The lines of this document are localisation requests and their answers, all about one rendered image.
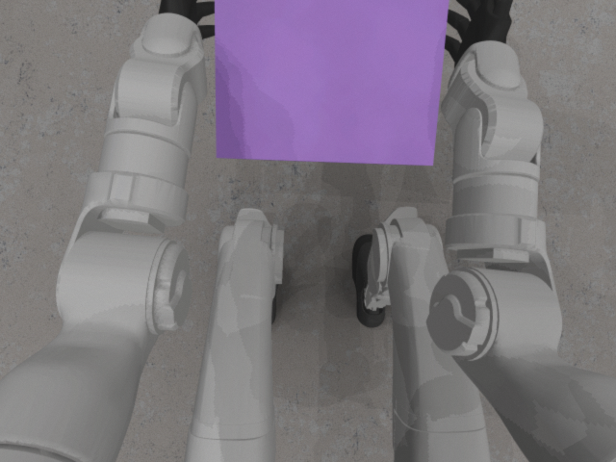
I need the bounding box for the robot right foot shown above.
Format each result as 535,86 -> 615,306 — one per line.
352,234 -> 385,327

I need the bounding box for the right robot forearm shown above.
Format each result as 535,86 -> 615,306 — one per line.
441,40 -> 562,317

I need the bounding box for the left robot forearm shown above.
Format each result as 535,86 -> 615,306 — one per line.
56,13 -> 208,317

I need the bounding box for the robot right upper arm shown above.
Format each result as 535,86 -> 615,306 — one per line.
426,267 -> 616,462

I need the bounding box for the right robot hand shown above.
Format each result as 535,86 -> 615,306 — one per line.
445,0 -> 513,68

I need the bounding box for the carton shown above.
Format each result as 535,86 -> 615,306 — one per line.
215,0 -> 449,166

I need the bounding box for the left robot hand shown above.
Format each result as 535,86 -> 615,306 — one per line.
159,0 -> 215,39

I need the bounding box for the robot right thigh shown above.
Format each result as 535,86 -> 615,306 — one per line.
371,218 -> 491,462

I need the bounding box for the robot left upper arm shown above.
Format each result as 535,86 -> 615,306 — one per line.
0,231 -> 193,462

